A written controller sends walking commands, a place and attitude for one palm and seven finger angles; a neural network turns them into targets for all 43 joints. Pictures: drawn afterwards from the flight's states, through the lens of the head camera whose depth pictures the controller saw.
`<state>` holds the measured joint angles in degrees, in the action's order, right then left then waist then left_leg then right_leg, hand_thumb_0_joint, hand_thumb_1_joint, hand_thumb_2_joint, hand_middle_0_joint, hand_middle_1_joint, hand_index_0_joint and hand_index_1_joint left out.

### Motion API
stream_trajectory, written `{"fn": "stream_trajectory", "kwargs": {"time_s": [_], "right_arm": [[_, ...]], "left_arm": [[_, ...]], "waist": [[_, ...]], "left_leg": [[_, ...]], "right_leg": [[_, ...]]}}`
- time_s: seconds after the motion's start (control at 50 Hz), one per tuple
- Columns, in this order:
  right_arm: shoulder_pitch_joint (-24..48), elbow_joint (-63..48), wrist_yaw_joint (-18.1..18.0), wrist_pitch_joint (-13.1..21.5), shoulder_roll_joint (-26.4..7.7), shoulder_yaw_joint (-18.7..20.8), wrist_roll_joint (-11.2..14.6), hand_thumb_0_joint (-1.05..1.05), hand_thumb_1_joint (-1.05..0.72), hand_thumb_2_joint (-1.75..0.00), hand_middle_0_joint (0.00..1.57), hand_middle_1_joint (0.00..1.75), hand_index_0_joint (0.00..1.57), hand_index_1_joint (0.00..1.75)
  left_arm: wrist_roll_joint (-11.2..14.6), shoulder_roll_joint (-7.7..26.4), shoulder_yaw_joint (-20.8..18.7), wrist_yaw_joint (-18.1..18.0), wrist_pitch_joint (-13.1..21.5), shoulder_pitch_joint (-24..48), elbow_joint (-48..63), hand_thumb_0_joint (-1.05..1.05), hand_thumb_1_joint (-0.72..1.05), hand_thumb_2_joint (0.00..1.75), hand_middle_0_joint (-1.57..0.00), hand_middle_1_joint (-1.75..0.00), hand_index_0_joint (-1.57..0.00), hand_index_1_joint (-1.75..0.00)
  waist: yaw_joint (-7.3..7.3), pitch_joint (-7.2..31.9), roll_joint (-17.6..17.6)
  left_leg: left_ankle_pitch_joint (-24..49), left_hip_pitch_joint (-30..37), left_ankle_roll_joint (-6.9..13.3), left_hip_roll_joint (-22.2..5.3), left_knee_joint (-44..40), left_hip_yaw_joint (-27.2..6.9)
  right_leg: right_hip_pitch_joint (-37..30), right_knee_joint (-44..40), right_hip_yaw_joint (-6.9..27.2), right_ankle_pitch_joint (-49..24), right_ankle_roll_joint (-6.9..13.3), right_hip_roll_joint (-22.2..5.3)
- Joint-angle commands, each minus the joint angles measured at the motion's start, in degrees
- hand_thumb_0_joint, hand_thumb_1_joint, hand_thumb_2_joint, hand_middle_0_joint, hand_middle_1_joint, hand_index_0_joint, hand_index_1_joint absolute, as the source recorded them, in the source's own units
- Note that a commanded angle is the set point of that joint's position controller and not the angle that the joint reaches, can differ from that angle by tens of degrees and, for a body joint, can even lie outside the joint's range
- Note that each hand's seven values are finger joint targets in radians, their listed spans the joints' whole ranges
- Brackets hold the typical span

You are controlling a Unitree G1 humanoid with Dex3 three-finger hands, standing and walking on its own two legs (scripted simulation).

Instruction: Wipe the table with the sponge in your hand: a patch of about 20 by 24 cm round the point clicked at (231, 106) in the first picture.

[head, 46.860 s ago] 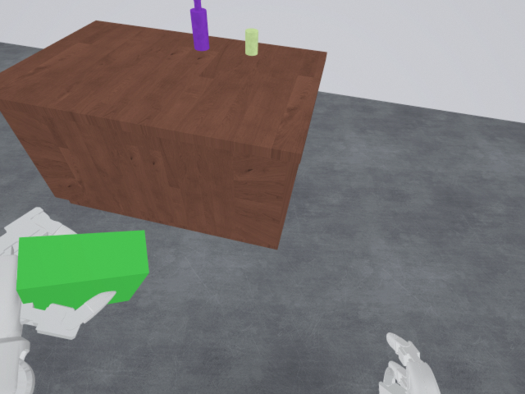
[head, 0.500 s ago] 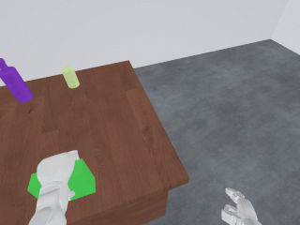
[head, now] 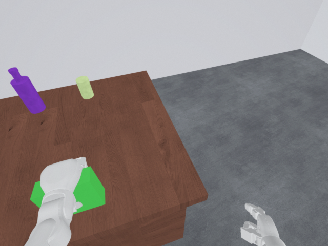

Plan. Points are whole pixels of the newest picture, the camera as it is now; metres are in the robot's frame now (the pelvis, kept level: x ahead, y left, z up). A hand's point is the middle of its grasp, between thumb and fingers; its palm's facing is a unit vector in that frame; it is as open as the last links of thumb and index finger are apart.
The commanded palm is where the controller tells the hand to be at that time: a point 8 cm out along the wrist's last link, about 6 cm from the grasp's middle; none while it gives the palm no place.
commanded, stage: lift the sponge slowly off the table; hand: left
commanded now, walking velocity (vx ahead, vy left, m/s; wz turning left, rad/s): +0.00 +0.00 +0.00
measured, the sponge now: (74, 197) +0.23 +0.28 -0.03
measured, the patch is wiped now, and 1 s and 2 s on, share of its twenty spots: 1.00 1.00 1.00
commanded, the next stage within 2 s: bring the sponge back beside the body in 0.80 s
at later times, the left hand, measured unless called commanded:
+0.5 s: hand (66, 182) +0.23 +0.28 +0.05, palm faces -0.03 -0.11 -0.99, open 9.0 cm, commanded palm +0.21 +0.28 +0.12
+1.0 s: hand (63, 180) +0.23 +0.28 +0.06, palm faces -0.03 -0.12 -0.99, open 9.0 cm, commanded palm +0.21 +0.28 +0.13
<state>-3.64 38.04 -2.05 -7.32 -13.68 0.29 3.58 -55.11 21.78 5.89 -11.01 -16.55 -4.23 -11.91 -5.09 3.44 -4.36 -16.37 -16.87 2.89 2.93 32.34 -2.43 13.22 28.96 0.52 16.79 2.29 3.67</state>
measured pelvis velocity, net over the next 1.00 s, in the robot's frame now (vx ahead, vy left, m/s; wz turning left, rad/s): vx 0.00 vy -0.01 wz -0.01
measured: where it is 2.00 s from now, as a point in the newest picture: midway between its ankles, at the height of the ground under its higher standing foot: outside the picture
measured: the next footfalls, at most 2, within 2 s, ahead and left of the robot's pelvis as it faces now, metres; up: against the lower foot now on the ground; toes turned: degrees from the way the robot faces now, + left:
none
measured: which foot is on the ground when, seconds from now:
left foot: down 0.00-1.00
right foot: down 0.00-1.00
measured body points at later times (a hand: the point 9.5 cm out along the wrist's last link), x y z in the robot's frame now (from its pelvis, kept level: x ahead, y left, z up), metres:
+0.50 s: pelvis +0.00 -0.01 +0.01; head -0.02 -0.04 +0.45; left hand +0.23 +0.28 +0.10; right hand +0.23 -0.23 -0.08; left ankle +0.00 +0.09 -0.73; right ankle -0.02 -0.10 -0.73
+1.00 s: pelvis +0.00 -0.01 +0.01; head -0.02 -0.04 +0.46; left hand +0.23 +0.28 +0.12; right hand +0.23 -0.23 -0.08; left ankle +0.00 +0.09 -0.73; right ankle -0.02 -0.10 -0.73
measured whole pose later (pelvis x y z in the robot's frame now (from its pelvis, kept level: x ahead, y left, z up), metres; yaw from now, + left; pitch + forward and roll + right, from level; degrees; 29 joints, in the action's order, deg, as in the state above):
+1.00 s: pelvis +0.00 -0.01 +0.01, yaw +0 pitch -2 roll -1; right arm -2.2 38.0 -2.3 -6.8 -14.8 -0.5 3.3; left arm -52.1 25.8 2.7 -3.3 -17.5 -8.3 0.1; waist -5.8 1.1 -5.3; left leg -13.9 -9.8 2.1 2.2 26.2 -2.4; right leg 6.3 22.9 1.0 14.1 3.1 4.2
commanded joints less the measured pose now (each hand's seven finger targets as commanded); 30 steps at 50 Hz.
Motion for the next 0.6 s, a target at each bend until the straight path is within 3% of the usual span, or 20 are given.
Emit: {"fn": "stream_trajectory", "kwargs": {"time_s": [0.0, 0.08, 0.12, 0.16, 0.2, 0.22, 0.26, 0.32, 0.36, 0.44, 0.46, 0.54, 0.56, 0.58], "right_arm": [[10.6, -8.9, -0.1, 3.2, -6.6, 1.9, -0.2, 0.0, -0.9, -0.9, 0.2, 0.3, 0.2, 0.3], [11.2, -9.2, 0.2, 3.3, -6.7, 1.8, -0.2, 0.0, -0.9, -0.9, 0.2, 0.3, 0.2, 0.3], [11.8, -9.3, 0.2, 2.9, -7.0, 1.6, -0.2, 0.0, -0.9, -0.9, 0.2, 0.3, 0.2, 0.3], [11.9, -9.2, 0.1, 2.9, -6.8, 1.5, 0.0, 0.0, -0.9, -0.9, 0.2, 0.3, 0.2, 0.3], [12.2, -9.2, 0.0, 2.8, -6.9, 1.4, -0.1, 0.0, -0.9, -0.9, 0.2, 0.3, 0.2, 0.3], [12.7, -9.4, 0.0, 2.8, -7.1, 1.4, -0.1, 0.0, -0.9, -0.9, 0.2, 0.3, 0.2, 0.3], [12.6, -9.6, -0.1, 3.1, -6.6, 1.4, -0.1, 0.0, -0.9, -0.9, 0.2, 0.3, 0.2, 0.3], [12.9, -9.5, 0.0, 3.2, -6.9, 1.4, -0.2, 0.0, -0.9, -0.9, 0.2, 0.3, 0.2, 0.3], [12.7, -9.3, -0.3, 3.5, -6.9, 1.3, -0.1, 0.0, -0.9, -0.9, 0.2, 0.3, 0.2, 0.3], [13.2, -8.9, -0.6, 3.5, -7.0, 1.1, -0.4, 0.0, -0.9, -0.9, 0.2, 0.3, 0.2, 0.3], [12.9, -9.3, -0.6, 3.7, -6.8, 1.1, -0.3, 0.0, -0.9, -0.9, 0.2, 0.3, 0.2, 0.3], [13.2, -9.2, -0.7, 4.0, -6.7, 1.0, -0.3, 0.0, -0.9, -0.9, 0.2, 0.3, 0.2, 0.3], [13.1, -9.1, -0.7, 4.0, -6.8, 1.1, -0.3, 0.0, -0.9, -0.9, 0.2, 0.3, 0.2, 0.3], [13.3, -9.0, -0.7, 4.1, -6.9, 1.1, -0.4, 0.0, -0.9, -0.9, 0.2, 0.3, 0.2, 0.3]], "left_arm": [[-1.4, 11.0, -5.5, -2.1, 0.1, 14.8, 12.3, 0.0, 0.1, 1.3, -1.2, -1.6, -1.2, -1.6], [-0.8, 11.5, -6.4, -1.5, -0.3, 12.1, 13.9, 0.0, 0.1, 1.3, -1.2, -1.6, -1.2, -1.6], [-0.3, 13.0, -8.0, -1.1, -1.0, 11.0, 14.3, 0.0, 0.1, 1.3, -1.2, -1.6, -1.2, -1.6], [-0.2, 12.1, -6.5, -0.8, -1.6, 12.5, 14.0, 0.0, 0.1, 1.3, -1.2, -1.6, -1.2, -1.6], [-0.1, 13.2, -7.6, -0.3, -1.8, 12.0, 14.6, 0.0, 0.1, 1.3, -1.2, -1.6, -1.2, -1.6], [0.3, 15.9, -10.2, -0.2, -1.5, 11.5, 16.2, 0.0, 0.1, 1.3, -1.2, -1.6, -1.2, -1.6], [0.1, 13.0, -7.3, 0.3, -1.2, 11.7, 17.6, 0.0, 0.1, 1.3, -1.2, -1.6, -1.2, -1.6], [0.9, 14.8, -9.3, 1.1, -1.0, 9.8, 19.0, 0.0, 0.1, 1.3, -1.2, -1.6, -1.2, -1.6], [0.9, 13.8, -7.8, 1.7, -1.1, 11.5, 18.2, 0.0, 0.1, 1.3, -1.2, -1.6, -1.2, -1.6], [0.6, 16.5, -10.0, 2.5, -0.8, 11.9, 19.3, 0.0, 0.1, 1.3, -1.2, -1.6, -1.2, -1.6], [0.9, 14.9, -8.4, 2.6, -0.6, 12.4, 19.9, 0.0, 0.1, 1.3, -1.2, -1.6, -1.2, -1.6], [0.9, 15.0, -8.3, 3.3, -0.3, 13.5, 20.5, 0.0, 0.1, 1.3, -1.2, -1.6, -1.2, -1.6], [0.8, 15.2, -8.1, 3.4, -0.2, 14.8, 20.7, 0.0, 0.1, 1.3, -1.2, -1.6, -1.2, -1.6], [0.5, 16.1, -9.2, 3.4, -0.4, 13.6, 20.4, 0.0, 0.1, 1.3, -1.2, -1.6, -1.2, -1.6]], "waist": [[0.21, 9.6, 0.5], [-0.68, 11.0, 0.3], [-0.87, 10.2, 0.9], [-0.24, 8.2, 1.3], [-0.54, 9.1, 2.7], [-1.1, 9.9, 0.8], [-0.39, 8.9, 0.9], [-0.73, 8.8, 0.7], [0.17, 6.5, 2.1], [-0.67, 8.1, 0.7], [-0.09, 7.3, 0.6], [-0.44, 7.5, -0.4], [0.07, 7.1, -0.3], [-0.73, 8.0, -0.3]], "left_leg": [[12.1, 6.0, 0.4, -1.2, -5.6, -2.5], [14.4, 6.8, 0.4, -1.1, -6.0, -2.5], [14.0, 6.1, 0.3, -1.1, -6.8, -2.5], [12.6, 5.9, 0.5, -1.1, -7.1, -1.9], [12.9, 6.1, 0.7, -0.8, -7.1, -1.6], [13.3, 6.4, 0.7, -0.7, -7.4, -2.0], [14.0, 7.3, 0.8, -0.7, -7.1, -1.6], [14.4, 7.7, 0.8, -0.7, -7.6, -2.0], [13.3, 7.6, 0.9, -0.7, -7.6, -1.4], [14.2, 8.9, 0.9, -0.4, -7.8, -1.6], [13.7, 8.6, 0.9, -0.5, -8.1, -1.4], [14.0, 10.1, 0.9, -0.5, -8.6, -1.9], [13.8, 9.9, 0.8, -0.7, -8.6, -1.7], [14.6, 10.3, 0.8, -0.5, -8.5, -1.8]], "right_leg": [[-1.8, -4.8, 1.9, -10.8, 3.0, -0.2], [-4.4, -5.0, 2.1, -14.2, 3.1, -0.5], [-5.5, -5.4, 3.0, -13.9, 3.1, -0.4], [-4.6, -6.2, 2.7, -12.7, 2.8, -0.6], [-6.2, -6.5, 3.2, -14.3, 2.6, -0.9], [-7.5, -6.5, 4.4, -14.6, 3.0, -0.8], [-6.6, -6.7, 3.5, -15.5, 2.7, -0.9], [-7.6, -7.2, 4.7, -16.2, 2.9, -0.8], [-6.1, -8.1, 4.1, -15.0, 2.5, -0.9], [-7.8, -8.4, 4.3, -15.7, 2.6, -1.1], [-7.2, -8.5, 4.0, -14.9, 2.5, -1.1], [-7.1, -9.2, 3.7, -13.7, 2.6, -0.9], [-6.6, -9.3, 3.8, -13.5, 2.6, -0.9], [-7.6, -9.3, 3.7, -14.6, 2.7, -1.0]]}}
